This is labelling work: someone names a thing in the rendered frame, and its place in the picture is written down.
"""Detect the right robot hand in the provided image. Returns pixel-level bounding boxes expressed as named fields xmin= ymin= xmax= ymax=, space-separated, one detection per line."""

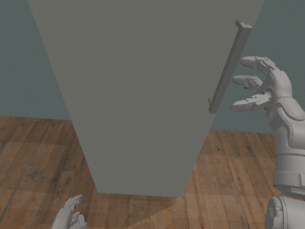
xmin=231 ymin=56 xmax=293 ymax=114

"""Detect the left robot hand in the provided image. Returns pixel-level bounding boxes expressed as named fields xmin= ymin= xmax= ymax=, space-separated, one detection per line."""
xmin=51 ymin=194 xmax=88 ymax=229

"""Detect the handle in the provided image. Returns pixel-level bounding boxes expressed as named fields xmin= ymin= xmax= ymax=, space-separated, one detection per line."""
xmin=208 ymin=19 xmax=253 ymax=115

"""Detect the robot right upper arm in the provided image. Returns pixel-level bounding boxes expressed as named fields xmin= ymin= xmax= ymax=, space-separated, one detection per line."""
xmin=264 ymin=196 xmax=305 ymax=229

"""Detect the fridge door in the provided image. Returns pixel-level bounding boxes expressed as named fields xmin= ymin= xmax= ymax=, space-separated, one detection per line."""
xmin=28 ymin=0 xmax=265 ymax=198

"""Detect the robot right forearm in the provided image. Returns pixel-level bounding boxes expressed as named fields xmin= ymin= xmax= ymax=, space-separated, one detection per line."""
xmin=266 ymin=97 xmax=305 ymax=201

